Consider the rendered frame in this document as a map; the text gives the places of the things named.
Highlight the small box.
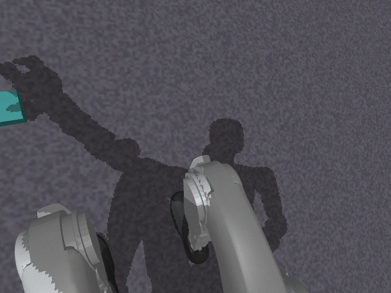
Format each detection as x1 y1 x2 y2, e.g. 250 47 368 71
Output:
0 90 27 126

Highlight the right robot foot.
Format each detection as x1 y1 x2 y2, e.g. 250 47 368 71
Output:
170 191 209 264

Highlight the right robot hand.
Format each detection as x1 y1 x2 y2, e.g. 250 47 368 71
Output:
279 268 310 293

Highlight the left robot foot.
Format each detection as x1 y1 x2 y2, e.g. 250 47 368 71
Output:
97 235 119 293

